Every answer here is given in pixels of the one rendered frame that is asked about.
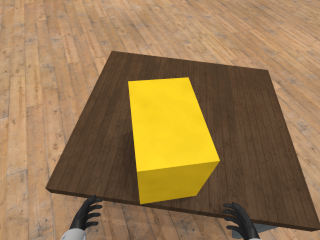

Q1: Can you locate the table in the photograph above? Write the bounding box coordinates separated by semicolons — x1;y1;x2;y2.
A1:
45;51;320;239

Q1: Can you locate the left robot hand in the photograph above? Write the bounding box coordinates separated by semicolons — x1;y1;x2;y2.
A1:
69;195;103;231

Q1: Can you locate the left robot forearm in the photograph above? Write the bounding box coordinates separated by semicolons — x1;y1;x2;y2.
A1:
60;228;86;240

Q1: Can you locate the right robot hand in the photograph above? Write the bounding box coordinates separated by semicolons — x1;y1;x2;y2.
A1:
223;202;260;240

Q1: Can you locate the carton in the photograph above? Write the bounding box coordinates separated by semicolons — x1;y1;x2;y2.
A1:
128;77;220;205

